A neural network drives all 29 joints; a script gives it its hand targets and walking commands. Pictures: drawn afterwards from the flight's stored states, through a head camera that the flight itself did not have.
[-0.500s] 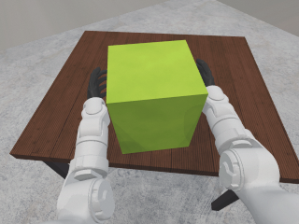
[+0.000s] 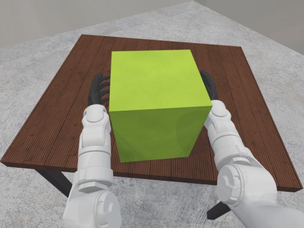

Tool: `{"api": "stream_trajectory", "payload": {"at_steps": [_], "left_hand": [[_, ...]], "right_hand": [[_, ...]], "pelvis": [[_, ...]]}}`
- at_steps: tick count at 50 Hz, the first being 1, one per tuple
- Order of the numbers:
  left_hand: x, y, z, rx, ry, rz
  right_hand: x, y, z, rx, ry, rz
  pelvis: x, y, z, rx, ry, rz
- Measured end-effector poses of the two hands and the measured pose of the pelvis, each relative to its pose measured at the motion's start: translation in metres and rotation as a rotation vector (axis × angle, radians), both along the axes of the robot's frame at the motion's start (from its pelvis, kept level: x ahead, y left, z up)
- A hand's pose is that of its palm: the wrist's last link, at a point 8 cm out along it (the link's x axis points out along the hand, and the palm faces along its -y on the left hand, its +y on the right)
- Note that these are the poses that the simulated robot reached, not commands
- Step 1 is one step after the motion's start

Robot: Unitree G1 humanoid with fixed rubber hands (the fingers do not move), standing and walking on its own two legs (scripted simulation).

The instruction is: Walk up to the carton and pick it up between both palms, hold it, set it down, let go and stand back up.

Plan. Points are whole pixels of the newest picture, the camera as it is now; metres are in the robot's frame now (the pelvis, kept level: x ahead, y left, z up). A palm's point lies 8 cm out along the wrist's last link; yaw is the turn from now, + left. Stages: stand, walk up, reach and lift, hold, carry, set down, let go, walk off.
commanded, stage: reach and lift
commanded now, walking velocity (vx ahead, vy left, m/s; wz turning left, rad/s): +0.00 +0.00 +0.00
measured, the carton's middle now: (153, 109) +0.42 +0.04 +0.07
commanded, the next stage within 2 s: none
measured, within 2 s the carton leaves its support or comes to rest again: leaves its support in 0.64 s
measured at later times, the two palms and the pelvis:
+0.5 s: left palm (96, 104) +0.38 +0.19 +0.12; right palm (208, 100) +0.44 -0.11 +0.11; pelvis +0.00 +0.00 +0.00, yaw +1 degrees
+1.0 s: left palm (88, 107) +0.35 +0.20 +0.13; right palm (212, 98) +0.40 -0.10 +0.15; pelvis -0.03 +0.00 +0.00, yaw +2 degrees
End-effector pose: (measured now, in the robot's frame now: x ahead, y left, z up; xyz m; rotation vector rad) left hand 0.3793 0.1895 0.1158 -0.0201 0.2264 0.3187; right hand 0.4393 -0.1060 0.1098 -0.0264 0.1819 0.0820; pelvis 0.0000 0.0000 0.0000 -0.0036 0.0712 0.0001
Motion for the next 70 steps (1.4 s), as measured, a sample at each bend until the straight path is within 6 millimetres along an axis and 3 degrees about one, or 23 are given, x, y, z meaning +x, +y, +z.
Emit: {"api": "stream_trajectory", "payload": {"at_steps": [30, 37, 47, 55, 70], "left_hand": [[-0.005, 0.0, 0.001, 0.003, -0.031, 0.003], [-0.017, -0.001, 0.006, -0.009, -0.109, 0.009], [-0.029, 0.006, 0.018, -0.017, -0.198, -0.016], [-0.026, 0.009, 0.021, -0.027, -0.136, -0.039], [-0.01, 0.003, 0.049, 0.024, -0.092, -0.058]], "right_hand": [[-0.004, 0.0, 0.001, -0.014, -0.05, -0.002], [-0.016, 0.0, 0.013, -0.066, -0.138, 0.004], [-0.035, 0.006, 0.04, -0.098, -0.23, -0.022], [-0.04, 0.008, 0.041, -0.08, -0.158, -0.048], [-0.03, 0.001, 0.047, -0.007, -0.107, -0.068]], "pelvis": [[0.0, 0.0, 0.0, 0.0, 0.007, 0.015], [-0.004, -0.002, 0.0, -0.003, -0.005, 0.021], [-0.027, -0.004, 0.001, -0.002, -0.025, 0.032], [-0.034, 0.001, 0.001, -0.001, -0.004, 0.023], [-0.017, 0.007, 0.0, -0.007, -0.043, 0.026]]}}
